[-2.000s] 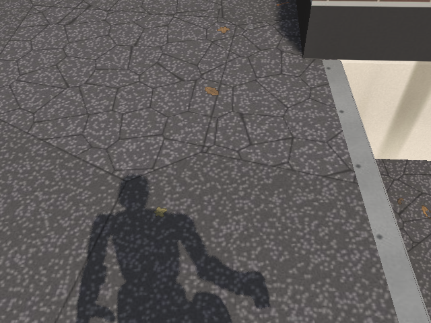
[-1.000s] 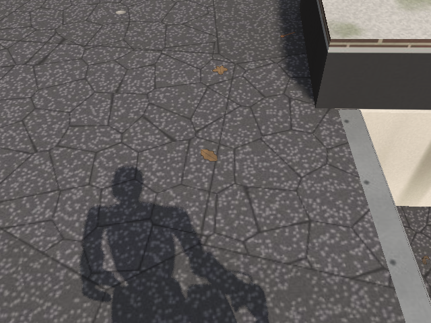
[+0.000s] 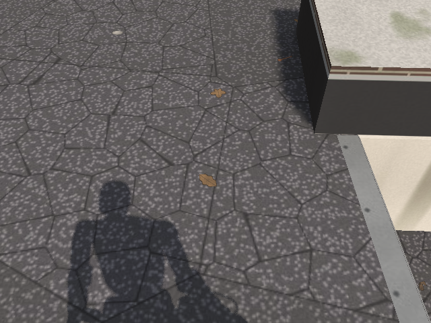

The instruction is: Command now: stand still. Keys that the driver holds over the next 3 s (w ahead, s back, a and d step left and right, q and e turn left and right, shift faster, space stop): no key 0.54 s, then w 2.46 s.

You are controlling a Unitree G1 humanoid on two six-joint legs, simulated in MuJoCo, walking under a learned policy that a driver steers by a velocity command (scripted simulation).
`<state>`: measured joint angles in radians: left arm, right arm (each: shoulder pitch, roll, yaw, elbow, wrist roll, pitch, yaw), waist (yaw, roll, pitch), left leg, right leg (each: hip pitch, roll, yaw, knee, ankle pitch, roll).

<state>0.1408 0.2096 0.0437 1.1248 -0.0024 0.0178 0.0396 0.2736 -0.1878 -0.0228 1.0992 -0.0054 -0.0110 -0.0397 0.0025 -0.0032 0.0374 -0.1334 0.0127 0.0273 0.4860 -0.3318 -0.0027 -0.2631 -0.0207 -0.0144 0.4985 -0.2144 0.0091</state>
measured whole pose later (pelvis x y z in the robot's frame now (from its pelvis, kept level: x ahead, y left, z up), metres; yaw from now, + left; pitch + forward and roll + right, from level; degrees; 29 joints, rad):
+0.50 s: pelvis +0.00 +0.00 +0.00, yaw +0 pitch -1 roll +0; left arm 0.18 0.19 0.03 1.14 0.00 0.01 0.04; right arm 0.33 -0.17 -0.01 1.10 0.00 -0.02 -0.04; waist 0.00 0.00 0.03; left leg -0.14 0.01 0.03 0.48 -0.33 0.00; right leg -0.27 -0.02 -0.01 0.50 -0.21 0.01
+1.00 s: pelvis +0.12 -0.04 +0.01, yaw +0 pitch +1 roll +0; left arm 0.43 0.17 0.03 1.12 0.00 -0.10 -0.01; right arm 0.22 -0.25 -0.07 0.97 0.03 -0.10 0.00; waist 0.04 0.03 -0.02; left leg -0.59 0.09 0.01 1.13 -0.21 0.07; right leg -0.05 0.03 -0.07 0.31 -0.28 -0.05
